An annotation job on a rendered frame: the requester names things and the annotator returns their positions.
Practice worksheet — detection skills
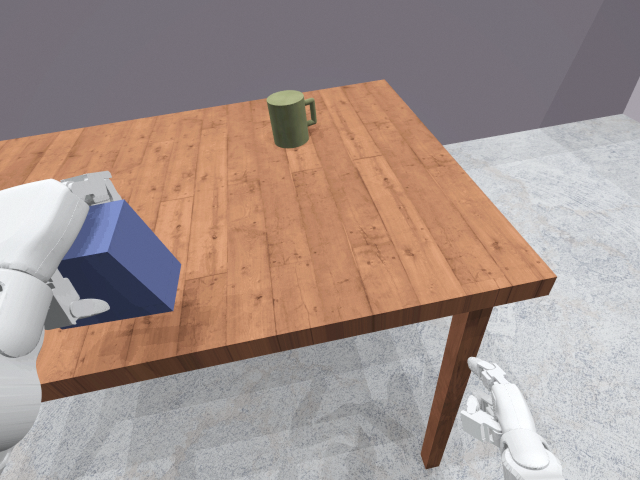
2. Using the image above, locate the left robot hand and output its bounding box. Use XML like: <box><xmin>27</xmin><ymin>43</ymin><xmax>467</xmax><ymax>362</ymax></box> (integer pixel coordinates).
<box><xmin>0</xmin><ymin>171</ymin><xmax>122</xmax><ymax>330</ymax></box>

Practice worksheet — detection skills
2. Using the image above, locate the robot left forearm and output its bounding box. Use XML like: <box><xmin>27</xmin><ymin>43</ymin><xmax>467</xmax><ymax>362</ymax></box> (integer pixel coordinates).
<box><xmin>0</xmin><ymin>268</ymin><xmax>53</xmax><ymax>475</ymax></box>

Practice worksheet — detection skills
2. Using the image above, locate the table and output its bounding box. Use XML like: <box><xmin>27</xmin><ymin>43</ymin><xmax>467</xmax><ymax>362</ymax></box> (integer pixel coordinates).
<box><xmin>0</xmin><ymin>79</ymin><xmax>557</xmax><ymax>469</ymax></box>

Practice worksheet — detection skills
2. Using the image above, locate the robot right forearm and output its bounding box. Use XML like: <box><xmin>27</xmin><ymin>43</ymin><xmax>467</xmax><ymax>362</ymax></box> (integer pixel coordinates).
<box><xmin>500</xmin><ymin>429</ymin><xmax>565</xmax><ymax>480</ymax></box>

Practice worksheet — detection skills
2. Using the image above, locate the right robot hand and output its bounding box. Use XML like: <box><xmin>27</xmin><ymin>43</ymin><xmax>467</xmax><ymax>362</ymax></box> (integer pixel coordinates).
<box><xmin>461</xmin><ymin>357</ymin><xmax>537</xmax><ymax>448</ymax></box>

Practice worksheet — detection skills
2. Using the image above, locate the sponge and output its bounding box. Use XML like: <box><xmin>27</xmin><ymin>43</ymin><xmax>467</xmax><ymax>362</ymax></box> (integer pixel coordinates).
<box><xmin>48</xmin><ymin>199</ymin><xmax>181</xmax><ymax>330</ymax></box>

